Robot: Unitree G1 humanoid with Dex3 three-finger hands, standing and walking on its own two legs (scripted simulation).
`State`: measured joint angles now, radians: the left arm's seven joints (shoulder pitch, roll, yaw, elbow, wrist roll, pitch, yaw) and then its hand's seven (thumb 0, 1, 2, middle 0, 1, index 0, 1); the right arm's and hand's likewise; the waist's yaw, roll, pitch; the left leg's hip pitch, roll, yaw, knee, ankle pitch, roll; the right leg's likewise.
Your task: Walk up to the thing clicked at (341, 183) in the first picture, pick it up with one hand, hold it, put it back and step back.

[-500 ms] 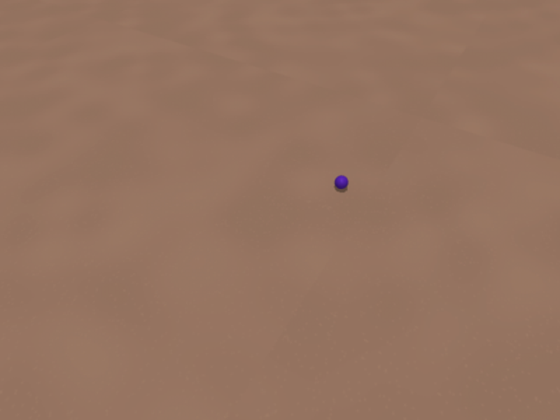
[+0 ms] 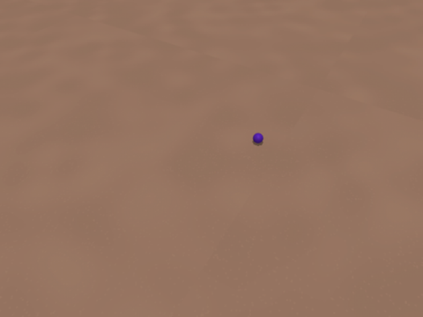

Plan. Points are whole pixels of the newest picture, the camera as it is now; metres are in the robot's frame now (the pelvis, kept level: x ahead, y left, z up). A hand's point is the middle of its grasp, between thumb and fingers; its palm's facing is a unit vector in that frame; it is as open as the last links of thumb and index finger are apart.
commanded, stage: stand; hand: left
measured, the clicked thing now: (258, 138) +1.27 -0.30 -0.75
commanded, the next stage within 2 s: walk up in 0.62 s
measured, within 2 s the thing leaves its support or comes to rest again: neither
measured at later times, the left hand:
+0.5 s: hand out of the picture +0.08 +0.25 -0.16, palm faces -0.03 -0.94 -0.34, open 7.4 cm
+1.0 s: hand (117, 258) +0.28 +0.25 -0.14, palm faces -0.37 -0.81 -0.45, open 7.4 cm
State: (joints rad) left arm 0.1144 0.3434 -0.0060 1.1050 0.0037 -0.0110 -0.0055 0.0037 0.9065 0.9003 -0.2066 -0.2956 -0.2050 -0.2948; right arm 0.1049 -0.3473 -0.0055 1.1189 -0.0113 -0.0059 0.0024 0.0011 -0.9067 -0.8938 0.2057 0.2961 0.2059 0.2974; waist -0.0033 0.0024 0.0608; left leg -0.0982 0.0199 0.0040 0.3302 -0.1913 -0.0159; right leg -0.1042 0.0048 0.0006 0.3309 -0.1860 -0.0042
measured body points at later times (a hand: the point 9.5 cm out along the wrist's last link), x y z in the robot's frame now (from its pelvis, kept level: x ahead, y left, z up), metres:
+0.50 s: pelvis +0.00 +0.00 +0.00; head +0.01 +0.00 +0.45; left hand +0.08 +0.30 -0.13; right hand +0.08 -0.30 -0.13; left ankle -0.01 +0.13 -0.75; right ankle +0.00 -0.12 -0.75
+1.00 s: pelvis +0.09 +0.00 -0.03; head +0.10 -0.04 +0.42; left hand +0.30 +0.29 -0.11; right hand +0.01 -0.35 -0.14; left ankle -0.01 +0.13 -0.75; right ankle +0.13 -0.16 -0.74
